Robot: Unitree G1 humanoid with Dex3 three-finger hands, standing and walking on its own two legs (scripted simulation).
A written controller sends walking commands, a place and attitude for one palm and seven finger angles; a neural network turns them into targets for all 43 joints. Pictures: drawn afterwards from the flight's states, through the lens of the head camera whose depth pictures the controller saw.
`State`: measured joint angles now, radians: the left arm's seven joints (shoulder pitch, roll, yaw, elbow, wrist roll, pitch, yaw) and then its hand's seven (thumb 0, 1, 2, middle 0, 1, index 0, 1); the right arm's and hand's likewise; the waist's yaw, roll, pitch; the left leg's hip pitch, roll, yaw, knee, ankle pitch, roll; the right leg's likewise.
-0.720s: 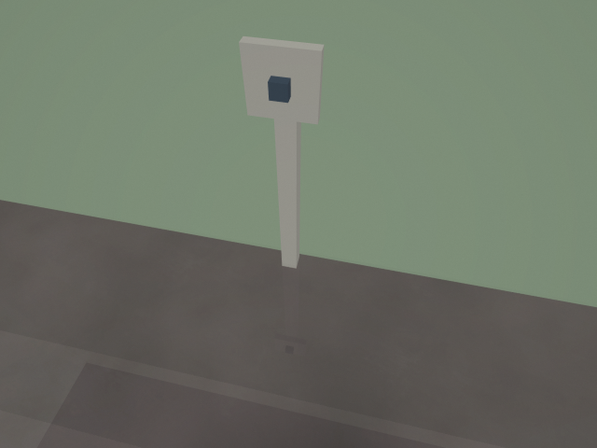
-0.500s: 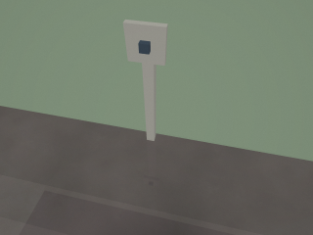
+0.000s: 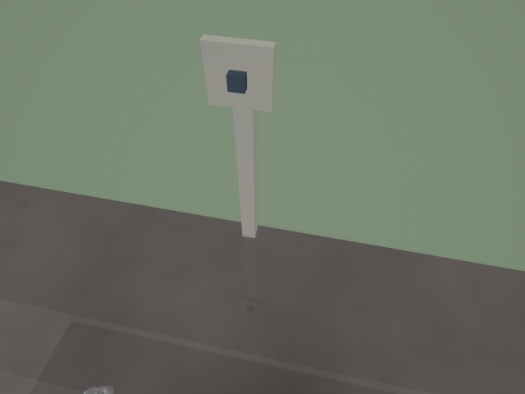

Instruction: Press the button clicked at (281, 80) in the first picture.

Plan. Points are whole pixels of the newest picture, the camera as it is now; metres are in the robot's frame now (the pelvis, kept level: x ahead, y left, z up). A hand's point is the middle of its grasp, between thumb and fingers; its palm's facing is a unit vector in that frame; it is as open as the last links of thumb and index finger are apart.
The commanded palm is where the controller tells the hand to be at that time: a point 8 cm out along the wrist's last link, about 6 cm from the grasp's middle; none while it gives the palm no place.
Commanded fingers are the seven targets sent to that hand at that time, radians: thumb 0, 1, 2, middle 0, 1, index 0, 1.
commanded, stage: look at it before walking up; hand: left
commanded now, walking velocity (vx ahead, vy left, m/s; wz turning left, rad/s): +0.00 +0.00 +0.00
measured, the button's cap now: (237, 81) +0.81 +0.11 +0.03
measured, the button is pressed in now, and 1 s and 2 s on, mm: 0 0 0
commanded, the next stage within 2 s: turn to face it in 0.22 s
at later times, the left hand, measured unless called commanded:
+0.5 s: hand out of the picture +0.09 +0.24 -0.16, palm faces -0.03 -0.94 -0.33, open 7.4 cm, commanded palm none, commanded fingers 0.00 0.90 0.90 -0.20 -0.30 -0.20 -0.30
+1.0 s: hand out of the picture +0.05 +0.18 -0.18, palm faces -0.05 -0.98 -0.21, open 7.4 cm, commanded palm none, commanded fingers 0.00 0.90 0.90 -0.20 -0.30 -0.20 -0.30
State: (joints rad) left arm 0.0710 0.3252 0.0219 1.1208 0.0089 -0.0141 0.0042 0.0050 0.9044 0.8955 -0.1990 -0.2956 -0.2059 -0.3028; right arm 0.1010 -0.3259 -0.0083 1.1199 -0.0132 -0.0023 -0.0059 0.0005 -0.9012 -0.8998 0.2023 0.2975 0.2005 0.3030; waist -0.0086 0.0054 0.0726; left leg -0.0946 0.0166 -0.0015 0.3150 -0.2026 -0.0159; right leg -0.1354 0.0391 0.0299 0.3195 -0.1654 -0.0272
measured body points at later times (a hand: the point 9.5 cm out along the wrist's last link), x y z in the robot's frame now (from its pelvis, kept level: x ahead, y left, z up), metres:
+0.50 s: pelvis +0.00 +0.00 +0.00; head +0.03 +0.00 +0.45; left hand +0.09 +0.29 -0.14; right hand +0.07 -0.29 -0.14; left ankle -0.02 +0.13 -0.75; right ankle +0.00 -0.10 -0.75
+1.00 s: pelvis +0.01 -0.01 -0.02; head +0.04 -0.02 +0.43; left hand +0.05 +0.23 -0.17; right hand -0.04 -0.24 -0.18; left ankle -0.02 +0.13 -0.75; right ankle +0.00 -0.10 -0.75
